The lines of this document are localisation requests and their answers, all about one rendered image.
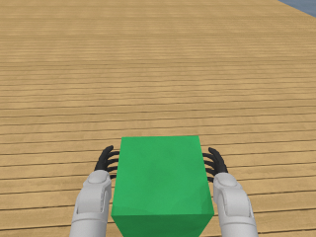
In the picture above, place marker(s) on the carton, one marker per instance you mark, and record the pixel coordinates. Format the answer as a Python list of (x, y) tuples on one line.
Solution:
[(161, 187)]

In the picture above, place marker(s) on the robot left forearm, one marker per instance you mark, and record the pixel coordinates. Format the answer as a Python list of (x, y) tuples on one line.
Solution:
[(91, 210)]

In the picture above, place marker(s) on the robot left hand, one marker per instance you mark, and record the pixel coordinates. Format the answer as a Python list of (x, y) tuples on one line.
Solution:
[(103, 161)]

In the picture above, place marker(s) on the robot right forearm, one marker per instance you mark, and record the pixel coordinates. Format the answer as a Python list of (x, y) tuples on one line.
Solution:
[(235, 211)]

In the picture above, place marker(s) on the robot right hand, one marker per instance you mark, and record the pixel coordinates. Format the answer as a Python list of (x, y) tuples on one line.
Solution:
[(217, 164)]

